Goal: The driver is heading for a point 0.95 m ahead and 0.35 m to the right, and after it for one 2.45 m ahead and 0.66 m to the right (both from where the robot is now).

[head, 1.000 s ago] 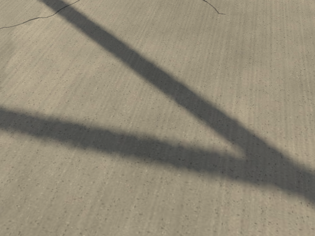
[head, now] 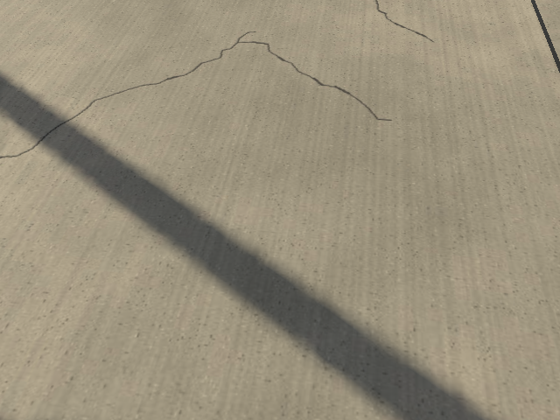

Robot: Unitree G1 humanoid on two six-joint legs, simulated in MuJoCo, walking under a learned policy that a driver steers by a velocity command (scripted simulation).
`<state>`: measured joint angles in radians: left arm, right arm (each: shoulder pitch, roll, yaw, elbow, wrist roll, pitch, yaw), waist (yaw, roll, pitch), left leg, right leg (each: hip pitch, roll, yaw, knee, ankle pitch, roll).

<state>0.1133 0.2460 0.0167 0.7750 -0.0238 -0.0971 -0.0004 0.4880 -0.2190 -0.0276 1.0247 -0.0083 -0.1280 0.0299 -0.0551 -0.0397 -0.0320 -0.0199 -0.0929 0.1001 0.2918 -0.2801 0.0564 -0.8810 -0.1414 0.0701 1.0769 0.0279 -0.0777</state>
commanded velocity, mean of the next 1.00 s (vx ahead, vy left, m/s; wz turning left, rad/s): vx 0.98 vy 0.00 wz -0.83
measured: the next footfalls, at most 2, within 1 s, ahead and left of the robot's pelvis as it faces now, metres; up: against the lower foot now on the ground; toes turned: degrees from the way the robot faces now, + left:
right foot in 0.22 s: +0.42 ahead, -0.11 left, +0.00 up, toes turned -10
left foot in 0.64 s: +0.85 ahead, -0.06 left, +0.00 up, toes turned -39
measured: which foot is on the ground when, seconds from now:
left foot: down 0.00-0.22, up 0.24-0.62, down 0.64-1.00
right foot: up 0.00-0.20, down 0.22-0.64, up 0.66-1.00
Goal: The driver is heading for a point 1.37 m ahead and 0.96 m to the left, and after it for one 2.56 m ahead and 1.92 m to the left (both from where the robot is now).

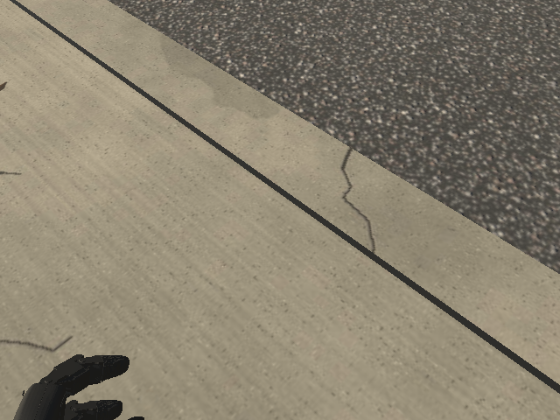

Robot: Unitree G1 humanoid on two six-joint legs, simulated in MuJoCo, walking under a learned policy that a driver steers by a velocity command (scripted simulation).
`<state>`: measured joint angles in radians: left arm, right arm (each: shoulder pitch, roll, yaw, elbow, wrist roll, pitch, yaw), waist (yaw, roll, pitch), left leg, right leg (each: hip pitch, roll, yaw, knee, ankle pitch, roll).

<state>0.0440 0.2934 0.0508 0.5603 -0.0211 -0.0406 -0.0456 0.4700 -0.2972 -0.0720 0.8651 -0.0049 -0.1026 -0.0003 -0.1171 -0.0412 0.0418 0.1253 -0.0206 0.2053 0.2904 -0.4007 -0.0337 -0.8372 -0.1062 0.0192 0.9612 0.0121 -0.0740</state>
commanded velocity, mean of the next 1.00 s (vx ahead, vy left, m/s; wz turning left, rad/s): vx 0.17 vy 0.00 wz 0.66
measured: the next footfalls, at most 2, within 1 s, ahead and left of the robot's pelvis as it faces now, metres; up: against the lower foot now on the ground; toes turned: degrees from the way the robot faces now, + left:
right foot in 0.10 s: +0.31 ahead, -0.11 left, +0.00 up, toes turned -2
left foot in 0.56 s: +0.31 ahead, +0.15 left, +0.00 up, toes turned +25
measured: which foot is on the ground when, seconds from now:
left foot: down 0.00-0.10, up 0.12-0.54, down 0.56-1.00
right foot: up 0.00-0.08, down 0.10-0.56, up 0.58-1.00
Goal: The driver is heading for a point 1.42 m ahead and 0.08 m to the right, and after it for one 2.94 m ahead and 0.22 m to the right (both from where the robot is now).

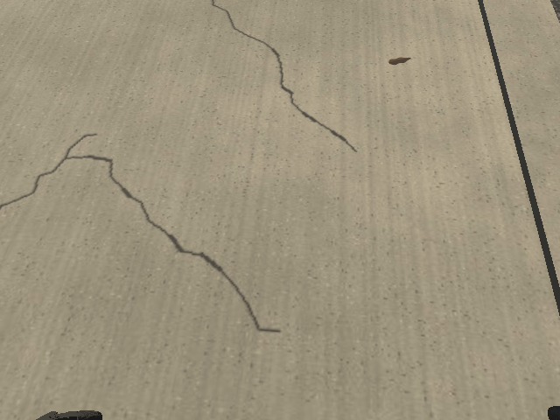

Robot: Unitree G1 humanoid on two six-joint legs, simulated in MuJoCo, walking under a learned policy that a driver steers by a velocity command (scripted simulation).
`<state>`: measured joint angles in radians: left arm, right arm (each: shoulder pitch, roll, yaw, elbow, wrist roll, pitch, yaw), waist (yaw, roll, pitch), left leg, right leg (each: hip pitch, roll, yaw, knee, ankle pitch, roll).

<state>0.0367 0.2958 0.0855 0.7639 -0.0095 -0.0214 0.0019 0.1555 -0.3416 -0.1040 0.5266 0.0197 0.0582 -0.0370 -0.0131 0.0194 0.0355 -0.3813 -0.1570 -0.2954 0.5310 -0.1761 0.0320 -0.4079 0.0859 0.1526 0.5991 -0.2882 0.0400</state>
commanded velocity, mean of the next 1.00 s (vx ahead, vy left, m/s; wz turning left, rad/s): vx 0.00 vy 0.00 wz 0.04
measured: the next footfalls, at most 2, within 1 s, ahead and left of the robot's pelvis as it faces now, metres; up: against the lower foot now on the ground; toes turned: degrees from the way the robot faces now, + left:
right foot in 0.04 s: +0.09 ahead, -0.13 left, +0.00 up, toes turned +11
left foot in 0.46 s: +0.01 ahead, +0.15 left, +0.00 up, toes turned +21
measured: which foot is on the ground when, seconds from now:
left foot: down 0.00-0.04, up 0.06-0.44, down 0.46-0.90, up 0.92-1.00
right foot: up 0.00-0.02, down 0.04-0.46, up 0.48-0.88, down 0.90-1.00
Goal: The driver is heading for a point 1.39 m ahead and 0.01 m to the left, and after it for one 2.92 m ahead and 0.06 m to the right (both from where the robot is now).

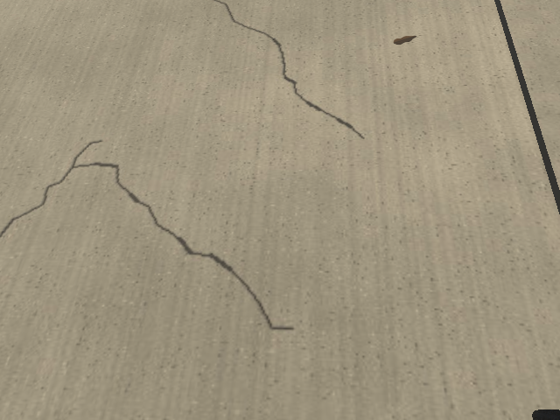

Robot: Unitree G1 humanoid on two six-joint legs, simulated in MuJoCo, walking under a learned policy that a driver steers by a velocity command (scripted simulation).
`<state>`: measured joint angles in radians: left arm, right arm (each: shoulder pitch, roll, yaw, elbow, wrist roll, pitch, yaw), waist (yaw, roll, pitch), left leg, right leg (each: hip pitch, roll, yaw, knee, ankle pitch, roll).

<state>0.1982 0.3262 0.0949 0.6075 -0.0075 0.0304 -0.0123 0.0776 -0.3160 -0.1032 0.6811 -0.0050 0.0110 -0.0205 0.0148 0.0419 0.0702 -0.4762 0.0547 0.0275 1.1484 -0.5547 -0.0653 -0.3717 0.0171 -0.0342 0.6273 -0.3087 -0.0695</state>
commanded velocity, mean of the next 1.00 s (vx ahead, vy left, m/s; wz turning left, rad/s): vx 0.19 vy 0.00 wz -0.12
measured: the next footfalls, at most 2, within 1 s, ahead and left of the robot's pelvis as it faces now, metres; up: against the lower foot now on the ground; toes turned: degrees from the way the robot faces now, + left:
left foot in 0.42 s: +0.17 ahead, +0.10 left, +0.00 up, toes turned -31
right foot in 0.70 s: +0.04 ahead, -0.11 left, +0.00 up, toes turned -9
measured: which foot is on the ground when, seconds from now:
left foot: up 0.00-0.40, down 0.42-0.72, up 0.74-1.00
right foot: down 0.00-0.42, up 0.44-0.68, down 0.70-1.00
